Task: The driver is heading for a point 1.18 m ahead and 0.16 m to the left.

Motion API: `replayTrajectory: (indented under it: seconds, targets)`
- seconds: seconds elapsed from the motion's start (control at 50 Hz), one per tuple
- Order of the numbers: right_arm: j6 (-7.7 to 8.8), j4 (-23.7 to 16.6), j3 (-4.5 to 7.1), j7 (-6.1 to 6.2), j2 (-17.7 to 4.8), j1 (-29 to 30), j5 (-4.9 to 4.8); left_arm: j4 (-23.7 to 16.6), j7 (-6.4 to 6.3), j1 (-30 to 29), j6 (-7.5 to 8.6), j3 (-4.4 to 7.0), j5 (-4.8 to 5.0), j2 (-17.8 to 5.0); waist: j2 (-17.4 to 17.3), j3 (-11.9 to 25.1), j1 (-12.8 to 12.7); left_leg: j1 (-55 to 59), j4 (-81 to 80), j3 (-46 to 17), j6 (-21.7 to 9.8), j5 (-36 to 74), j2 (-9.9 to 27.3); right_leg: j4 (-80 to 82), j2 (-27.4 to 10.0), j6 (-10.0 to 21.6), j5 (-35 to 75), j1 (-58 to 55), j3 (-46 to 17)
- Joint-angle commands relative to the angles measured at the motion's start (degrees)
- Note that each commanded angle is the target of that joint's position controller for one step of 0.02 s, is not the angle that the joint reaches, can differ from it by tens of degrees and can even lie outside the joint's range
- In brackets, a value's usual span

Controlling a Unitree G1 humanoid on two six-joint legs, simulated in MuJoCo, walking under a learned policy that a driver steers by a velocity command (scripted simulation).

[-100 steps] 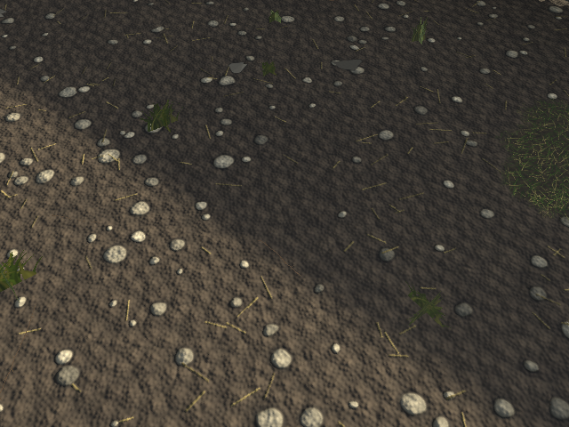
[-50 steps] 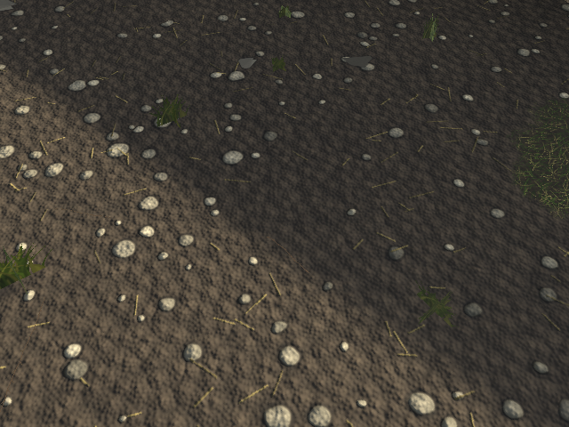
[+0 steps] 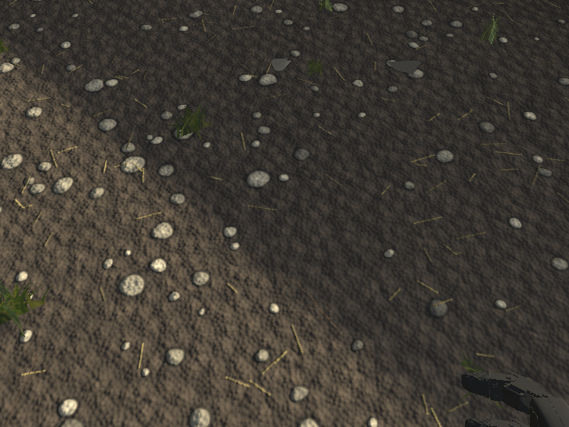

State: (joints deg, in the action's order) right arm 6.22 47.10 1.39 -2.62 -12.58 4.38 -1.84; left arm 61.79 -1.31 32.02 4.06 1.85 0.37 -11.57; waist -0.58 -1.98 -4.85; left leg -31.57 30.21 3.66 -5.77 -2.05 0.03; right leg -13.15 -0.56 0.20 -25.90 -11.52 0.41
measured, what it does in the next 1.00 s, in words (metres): walks ahead: left foot, then right foot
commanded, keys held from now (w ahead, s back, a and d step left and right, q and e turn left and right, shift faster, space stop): w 1.00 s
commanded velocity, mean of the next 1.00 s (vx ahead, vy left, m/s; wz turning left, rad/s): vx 0.49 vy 0.00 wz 0.00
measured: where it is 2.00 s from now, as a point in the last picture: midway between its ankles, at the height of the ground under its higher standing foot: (323, 183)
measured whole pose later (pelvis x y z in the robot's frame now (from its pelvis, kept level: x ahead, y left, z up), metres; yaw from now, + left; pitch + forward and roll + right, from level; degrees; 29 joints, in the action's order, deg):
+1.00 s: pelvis +0.57 -0.02 +0.03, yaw +1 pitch +2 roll -2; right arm 4.3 50.0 2.9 -1.0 -13.9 -2.7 -0.9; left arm 56.7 -0.1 21.7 5.2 3.4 0.8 -13.6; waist -2.4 -0.3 -4.1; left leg -36.7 33.6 -0.8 -1.3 3.6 5.8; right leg -11.0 3.1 2.1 -14.7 -1.8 3.7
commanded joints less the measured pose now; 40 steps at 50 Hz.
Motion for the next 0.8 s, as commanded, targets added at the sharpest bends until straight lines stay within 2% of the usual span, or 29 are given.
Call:
replayTrajectory:
  seconds: [0.02,0.04,0.06,0.08,0.1,0.12,0.14,0.16,0.2,0.24,0.28,0.36,0.44,0.48,0.5,0.52,0.54,0.56,0.58,0.6,0.62,0.64,0.66,0.68,0.7,0.72,0.74,0.8]
  targets:
    - [-0.41,4.21,5.4,1.36,-15.08,-27.44,0.43,-4.73,0.15,-2.76,-0.12,1.01,-1.35,-8.05,2.6,15.86,16.54,43.17,1.98,-12.59,-6.35,-4.78,8.97,-38.27,-7.39,3.61,46.9,24.26,0.16]
    - [-0.42,5.63,5.65,0.75,-17.94,-30.81,1.57,-4.68,1.14,5.98,1.26,-1.6,-0.65,2.47,-15.06,26.53,10.69,59.69,-7.69,-43.73,-16.78,-18.62,23.59,-59.21,4.48,0.46,-2.19,43.78,-3.36]
    - [-0.36,5.74,4.25,0.65,-12.21,-28.36,1.31,-4.44,1.48,1.32,3.04,-0.23,1.19,-3.59,-10.61,22.33,12.34,55.38,-14.83,-48.91,-14.53,-23.88,21.41,-66.54,2.3,2.03,-4.94,50.03,-9.75]
    - [-0.06,4.82,3.49,0.8,-9.55,-22.13,1.01,-6.99,1.49,-5.93,3.9,0.84,2.7,-7.29,-7.98,11.36,10.79,45.71,-15.51,-38.62,-11.4,-19.85,19.71,-67.34,-0.75,3.05,-0.4,54.17,-7.53]
    - [0.32,3.54,2.92,0.66,-8.09,-16.6,1.19,-7.9,0.95,-9.65,4.21,1.01,2.46,-7.98,-1.11,7.25,8.66,35.41,-16.89,-30.53,-9.79,-11.45,17.86,-64.64,-4.03,3.32,5.52,50.99,-6.4]
    - [0.62,3.27,2.5,0.3,-6.54,-13.98,1.83,-7.97,0.4,-10.99,3.82,1.7,1.6,-7.96,0.59,4.57,6.6,27.61,-18.13,-24.26,-8.65,-4.96,15.52,-61.52,-5.87,3.22,8.51,47.68,-5.51]
    - [0.81,3.8,2.09,0.12,-5.28,-13.33,2.44,-7.79,0.22,-9.27,2.97,1.91,1.16,-6.71,-1.01,4.2,4.31,23.17,-19.78,-19.87,-8.01,-3.15,13.46,-59.36,-7.5,3.31,10.24,43.78,-5.95]
    - [0.85,4.53,1.95,0.01,-4.65,-13.95,2.33,-7.63,0.09,-8.13,2.17,1.9,1.1,-5.2,-2.27,3.59,3.44,20.81,-21.26,-17.73,-8.1,-2.81,12.47,-57.38,-7.92,3.26,10.57,42.14,-5.62]
    - [1.06,5.9,2.01,0.41,-5.62,-15.98,1.93,-8.51,-0.12,-9.51,1.13,2.09,0.94,-4.51,-2.89,1.03,2.7,17.46,-23.59,-14.33,-8.72,-1.41,11.77,-53.42,-8.73,2.59,11.46,43.26,-4.57]
    - [1.02,6.72,2.38,1.3,-7.69,-18.17,2.02,-10.76,-0.22,-14.98,0.88,2.42,0.27,-5.45,-2.19,-0.97,3.35,17.69,-25.03,-12.95,-9.23,-0.41,11.93,-47.79,-9.45,1.21,16.61,48.19,-4.04]
    - [0.61,7.2,2.5,2.1,-8.5,-20.53,1.96,-12.61,0.06,-20.36,1.11,2.45,-0.08,-5.59,-1.54,-1.73,4.7,19.82,-25.24,-11.5,-8.47,1.2,11.4,-39.93,-9.33,0.49,23.41,51.51,-3.56]
    - [0.07,8.08,2.58,2.79,-9.71,-25.06,1.24,-15.09,1.13,-29.61,1.78,1.65,0.28,-4.31,-1.57,-2.28,7.73,22.26,-24.94,-7.37,-6.08,2.55,9.5,-24.74,-6.12,0.37,33.21,48.22,-0.53]
    - [-0.98,9.98,2.76,2.97,-10.01,-29.95,0.79,-17.8,2.57,-36.35,2.17,1.18,0.88,-4.74,-1.66,-3.69,9.79,31.18,-21.71,-7.97,-5.85,3.02,12.59,-18.43,-4.68,1.16,30.62,50.44,-0.41]
    - [-1.68,10.39,3.11,3.2,-10.57,-30.43,0.76,-18.95,3.33,-37.23,2.55,1.32,0.97,-5.69,-2.32,-3.35,8.97,35.6,-18.79,-8.64,-5.11,6.81,14.62,-16.46,-4.04,2.56,26.2,50.27,-0.5]
    - [-1.99,10.29,3.31,3.28,-11.0,-29.9,0.77,-18.92,3.55,-35.9,2.7,1.61,1.02,-6.56,-3.02,-2.34,7.8,36.85,-16.81,-8.62,-4.52,10.97,15.09,-15.66,-3.29,3.35,23.97,47.71,-0.04]
    - [-2.26,9.91,3.48,3.32,-11.58,-28.71,0.85,-18.32,3.59,-32.7,2.84,2.23,1.01,-7.96,-4.14,-0.11,5.66,37.23,-12.96,-7.94,-3.8,20.09,14.73,-15.18,-1.61,4.35,22.08,42.22,1.27]
    - [-2.6,9.45,3.31,3.29,-11.27,-27.33,1.0,-16.2,3.43,-25.26,2.89,3.42,0.92,-10.01,-4.28,4.43,1.53,35.89,-4.34,-5.94,-2.57,29.08,12.51,-14.18,0.37,5.89,22.44,31.92,2.9]
    - [-2.63,8.38,2.52,3.26,-9.58,-26.8,1.55,-13.21,2.96,-14.18,2.84,4.85,0.53,-13.48,-3.02,12.11,-2.87,27.63,9.37,-3.69,-0.71,25.63,9.5,-16.38,-3.04,8.71,24.2,14.88,-0.75]
    - [-1.63,7.49,0.61,2.69,-3.35,-33.25,1.69,-11.43,2.7,-5.48,2.49,6.39,-0.69,-19.41,8.92,22.15,-1.93,3.26,33.26,-0.44,3.7,3.59,0.87,-15.29,-18.63,17.65,17.11,-10.44,-25.59]
    - [-0.09,8.32,0.22,2.35,-3.04,-33.43,1.05,-10.91,2.81,-4.25,2.22,5.31,-0.23,-16.2,14.04,26.78,-2.09,-6.33,43.6,-8.46,3.85,-29.84,-3.41,-5.83,-23.42,20.22,12.59,-14.84,-43.34]
    - [0.9,6.71,1.87,2.14,-8.99,-27.82,-0.56,-11.41,2.75,-8.77,2.27,4.03,0.2,-12.47,10.99,18.34,-1.66,-11.66,47.81,-10.81,2.57,-28.03,0.53,-4.84,-20.98,16.7,11.13,-8.46,-36.05]
    - [1.32,5.32,2.05,2.3,-9.89,-23.33,-1.01,-12.81,2.62,-14.39,2.2,3.34,0.17,-10.53,7.42,11.68,-0.08,-11.75,46.15,-8.81,2.01,-22.72,3.7,-3.62,-18.92,14.72,15.58,0.94,-27.3]
    - [1.16,5.06,2.3,2.69,-9.3,-21.03,-0.21,-13.29,2.86,-18.36,2.26,2.8,-0.2,-8.87,3.42,7.16,1.75,-9.39,42.2,-7.69,2.17,-18.53,5.86,-1.33,-16.53,13.68,20.52,9.83,-21.24]
    - [0.41,5.25,2.73,2.98,-8.54,-21.63,0.43,-13.4,3.07,-20.35,2.53,2.37,-0.62,-7.4,4.05,5.24,3.97,-5.58,38.65,-7.96,2.24,-15.86,7.73,0.6,-14.35,12.63,23.19,15.52,-16.8]
    - [-0.51,5.68,2.65,3.01,-6.96,-23.08,0.59,-13.01,3.31,-20.86,2.62,2.25,-0.81,-6.78,4.81,4.55,5.31,-2.54,36.9,-7.92,2.46,-14.41,8.33,2.44,-13.09,12.45,23.49,18.98,-14.51]
    - [-1.22,6.04,2.53,3.07,-5.5,-24.09,0.67,-12.44,3.36,-20.21,2.8,2.38,-0.69,-7.08,4.77,4.04,5.93,-1.34,35.53,-7.41,2.84,-13.67,8.49,3.76,-12.51,12.95,24.78,20.96,-12.73]
    - [-1.7,5.88,2.55,3.17,-5.0,-23.89,0.75,-11.79,3.19,-19.3,2.96,2.59,-0.6,-7.9,4.54,3.14,6.34,-1.77,33.9,-7.07,3.3,-12.44,8.75,4.83,-12.3,13.45,26.34,22.15,-11.13]
    - [-2.04,3.54,2.92,3.32,-5.71,-17.45,1.41,-10.39,2.13,-16.49,2.85,3.08,-0.61,-9.84,3.44,0.62,5.48,-7.61,25.22,-6.85,4.82,-4.56,9.23,6.73,-12.14,13.73,28.78,21.02,-8.4]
